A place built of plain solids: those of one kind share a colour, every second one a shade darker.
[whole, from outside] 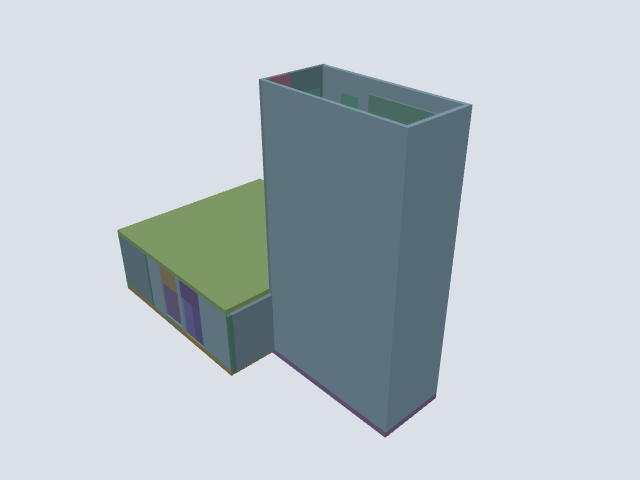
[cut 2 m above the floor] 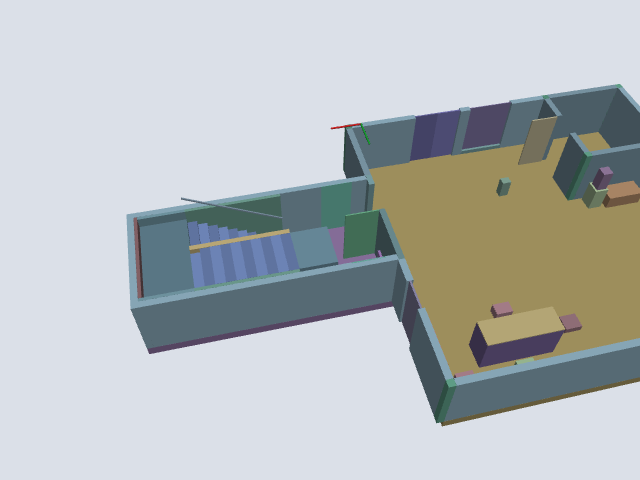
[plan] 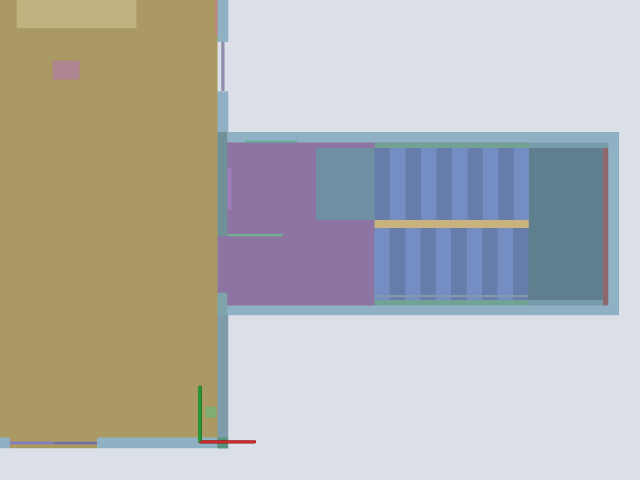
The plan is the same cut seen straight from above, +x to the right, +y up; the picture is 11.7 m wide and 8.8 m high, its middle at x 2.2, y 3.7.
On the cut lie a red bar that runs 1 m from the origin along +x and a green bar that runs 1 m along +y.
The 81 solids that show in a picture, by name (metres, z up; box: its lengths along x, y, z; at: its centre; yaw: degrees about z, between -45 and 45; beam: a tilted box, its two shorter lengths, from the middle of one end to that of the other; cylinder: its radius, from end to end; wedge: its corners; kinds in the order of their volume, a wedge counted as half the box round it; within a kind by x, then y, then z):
{
 "wall_1": {"box": [0.2, 2.8, 3.2], "at": [-9.43, 1.48, 1.6]},
 "wall_2": {"box": [2.6, 0.2, 3.2], "at": [-8.03, -0.02, 1.6]},
 "wall_3": {"box": [2.6, 0.2, 3.2], "at": [-8.03, 2.98, 1.6]},
 "wall_4": {"box": [0.2, 0.95, 3.2], "at": [-6.63, 0.55, 1.6]},
 "wall_5": {"box": [0.2, 0.95, 3.2], "at": [-6.63, 2.4, 1.6]},
 "wall_6": {"box": [1.19, 0.2, 3.2], "at": [-5.93, -0.02, 1.6]},
 "wall_7": {"box": [9.65, 0.2, 3.2], "at": [-4.5, 9.48, 1.6]},
 "wall_8": {"box": [0.35, 0.2, 3.2], "at": [-3.66, -0.02, 1.6]},
 "wall_9": {"box": [2.21, 0.2, 3.2], "at": [-0.78, -0.02, 1.6]},
 "wall_10": {"box": [0.2, 2.24, 3.2], "at": [0.42, 1.2, 1.6]},
 "wall_11": {"box": [0.2, 0.75, 3.2], "at": [0.42, 6.05, 1.6]},
 "wall_12": {"box": [0.2, 2.05, 3.2], "at": [0.42, 8.35, 1.6]},
 "wall_13": {"box": [6.99, 0.18, 13.08], "at": [3.99, 2.41, 6.54]},
 "wall_14": {"box": [6.99, 0.19, 13.08], "at": [3.99, 5.58, 6.54]},
 "wall_15": {"box": [0.19, 3.36, 13.08], "at": [7.58, 4.0, 6.54]},
 "lobby_floor_slab_1": {"box": [9.85, 9.7, 0.3], "at": [-4.6, 4.73, -0.15]},
 "lobby_ceiling_slab_1": {"box": [9.85, 9.7, 0.25], "at": [-4.6, 4.73, 3.32]},
 "tread_slab_1": {"box": [0.29, 1.32, 0.15], "at": [3.34, 3.26, 0.08]},
 "tread_slab_2": {"box": [0.29, 1.32, 3.21], "at": [3.34, 4.73, 1.61]},
 "tread_slab_3": {"box": [0.29, 1.32, 0.31], "at": [3.62, 3.26, 0.15]},
 "tread_slab_4": {"box": [0.29, 1.32, 3.06], "at": [3.63, 4.73, 1.53]},
 "tread_slab_5": {"box": [0.29, 1.32, 0.46], "at": [3.9, 3.26, 0.23]},
 "tread_slab_6": {"box": [0.29, 1.32, 2.91], "at": [3.91, 4.73, 1.46]},
 "tread_slab_7": {"box": [0.29, 1.32, 0.61], "at": [4.19, 3.26, 0.31]},
 "tread_slab_8": {"box": [0.29, 1.32, 2.76], "at": [4.19, 4.73, 1.38]},
 "tread_slab_9": {"box": [0.29, 1.32, 0.77], "at": [4.47, 3.26, 0.38]},
 "tread_slab_10": {"box": [0.29, 1.32, 2.61], "at": [4.47, 4.73, 1.3]},
 "tread_slab_11": {"box": [0.29, 1.32, 0.92], "at": [4.75, 3.26, 0.46]},
 "tread_slab_12": {"box": [0.29, 1.32, 2.45], "at": [4.76, 4.73, 1.23]},
 "tread_slab_13": {"box": [0.29, 1.32, 1.07], "at": [5.03, 3.26, 0.54]},
 "tread_slab_14": {"box": [0.29, 1.32, 2.3], "at": [5.04, 4.73, 1.15]},
 "tread_slab_15": {"box": [0.29, 1.32, 1.22], "at": [5.32, 3.26, 0.61]},
 "tread_slab_16": {"box": [0.29, 1.32, 2.15], "at": [5.32, 4.73, 1.07]},
 "tread_slab_17": {"box": [0.29, 1.32, 1.38], "at": [5.6, 3.26, 0.69]},
 "tread_slab_18": {"box": [0.29, 1.32, 1.99], "at": [5.61, 4.73, 1.0]},
 "tread_slab_19": {"box": [0.29, 1.32, 1.53], "at": [5.88, 3.26, 0.77]},
 "tread_slab_20": {"box": [0.29, 1.32, 1.84], "at": [5.89, 4.73, 0.92]},
 "landing_slab_1": {"box": [1.08, 1.32, 3.37], "at": [2.66, 4.73, 1.68]},
 "landing_slab_2": {"box": [1.37, 2.79, 1.69], "at": [6.7, 3.99, 0.84]},
 "floor_slab_1": {"box": [7.36, 3.36, 0.3], "at": [4.0, 4.0, -0.15]},
 "wall_wall_1": {"box": [2.83, 0.1, 12.5], "at": [4.61, 2.55, 6.25]},
 "wall_wall_2": {"box": [2.83, 0.1, 12.5], "at": [4.61, 5.44, 6.25]},
 "wall_cheek_1": {"box": [0.18, 0.41, 13.08], "at": [0.41, 2.53, 6.54]},
 "wall_cheek_2": {"box": [0.18, 1.91, 13.08], "at": [0.41, 4.72, 6.54]},
 "wall_spine_wall_1": {"box": [2.83, 0.15, 11.05], "at": [4.61, 3.99, 5.53]},
 "wall_land_far_wall_1": {"box": [0.1, 2.89, 12.5], "at": [7.44, 3.94, 6.25]},
 "wall_land_wall_1": {"box": [1.36, 0.1, 12.5], "at": [6.71, 2.55, 6.25]},
 "wall_land_wall_2": {"box": [1.46, 0.1, 12.5], "at": [6.76, 5.44, 6.25]},
 "wall_head_1": {"box": [0.18, 1.04, 10.98], "at": [0.41, 3.25, 7.6]},
 "lobby_desk_body_1": {"box": [2.2, 0.75, 1.15], "at": [-2.26, 7.95, 0.57]},
 "wallpost_1": {"box": [0.2, 0.2, 3.2], "at": [-9.43, -0.02, 1.6]},
 "wallpost_2": {"box": [0.2, 0.2, 3.2], "at": [-6.63, -0.02, 1.6]},
 "wallpost_3": {"box": [0.2, 0.2, 3.2], "at": [-6.63, 2.98, 1.6]},
 "wallpost_4": {"box": [0.2, 0.2, 3.2], "at": [0.42, -0.02, 1.6]},
 "wallpost_5": {"box": [0.2, 0.2, 3.2], "at": [0.42, 9.48, 1.6]},
 "door_leaf_1": {"box": [0.045, 0.96, 2.09], "at": [0.48, 4.85, 11.15]},
 "door_leaf_2": {"box": [0.96, 0.045, 2.09], "at": [1.3, 5.51, 1.04]},
 "door_leaf_3": {"box": [0.96, 0.045, 2.09], "at": [1.45, 2.48, 1.04]},
 "door_leaf_4": {"box": [0.96, 0.045, 2.09], "at": [2.05, 5.51, 11.15]},
 "lobby_seats_seat_1": {"box": [1.2, 0.6, 0.45], "at": [-8.21, 3.38, 0.22]},
 "wall_head_lobby_entrance_1": {"box": [1.6, 0.2, 1.0], "at": [-2.69, -0.02, 2.7]},
 "wall_head_lobby_glazing_1": {"box": [1.5, 0.2, 1.0], "at": [-4.59, -0.02, 2.7]},
 "lobby_entrance_leaf_1": {"box": [0.8, 0.05, 2.2], "at": [-3.09, -0.02, 1.1]},
 "lobby_entrance_leaf_2": {"box": [0.8, 0.05, 2.2], "at": [-2.29, -0.02, 1.1]},
 "lobby_parcel_box_1": {"box": [0.5, 0.45, 0.2], "at": [-4.21, 7.62, 0.1]},
 "lobby_parcel_box_2": {"box": [0.5, 0.35, 0.3], "at": [-2.46, 6.82, 0.15]},
 "lobby_parcel_box_3": {"box": [0.5, 0.35, 0.45], "at": [-0.54, 8.73, 0.22]},
 "lobby_planter_box_1": {"box": [0.45, 0.45, 0.8], "at": [-7.24, 3.35, 0.4]},
 "lobby_desk_chair_seat_1": {"box": [0.5, 0.5, 0.48], "at": [-2.26, 8.83, 0.24]},
 "lobby_lift_leaf_1": {"box": [0.06, 0.9, 2.1], "at": [0.42, 6.88, 1.05]},
 "door_front_leaf_open_1": {"box": [1.02, 0.045, 2.09], "at": [1.01, 3.79, 1.05]},
 "lobby_office_door_leaf_1": {"box": [0.9, 0.05, 2.1], "at": [-6.08, 1.05, 1.05]},
 "lobby_glazing_pane_1": {"box": [1.5, 0.03, 2.05], "at": [-4.59, -0.02, 1.17]},
 "lobby_planter_plant_1": {"box": [0.33, 0.33, 0.7], "at": [-7.24, 3.35, 1.15]},
 "lobby_desk_counter_1": {"box": [2.2, 0.75, 0.04], "at": [-2.26, 7.95, 1.17]},
 "lobby_board_panel_1": {"box": [0.04, 1.5, 0.8], "at": [0.3, 8.21, 1.5]},
 "lobby_wet_floor_sign_body_1": {"box": [0.3, 0.25, 0.62], "at": [-4.48, 2.25, 0.31]},
 "wall_sill_lobby_glazing_1": {"box": [1.5, 0.2, 0.15], "at": [-4.59, -0.02, 0.07]},
 "furn_radiator_panel_body_1": {"box": [0.08, 0.76, 0.58], "at": [0.54, 4.63, 0.4]},
 "lobby_extinguisher_body_1": {"box": [0.2, 0.2, 0.6], "at": [0.2, 0.54, 0.3]},
 "handrail_rail_1": {"beam": [0.045, 0.045], "from": [3.2, 2.67, 1.1], "to": [6.03, 2.67, 2.63]}
}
